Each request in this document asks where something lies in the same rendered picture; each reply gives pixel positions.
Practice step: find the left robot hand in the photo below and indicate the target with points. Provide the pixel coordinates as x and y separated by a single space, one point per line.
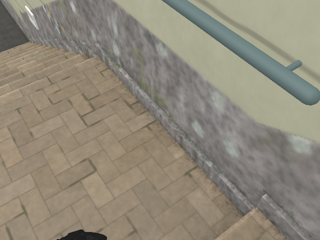
82 235

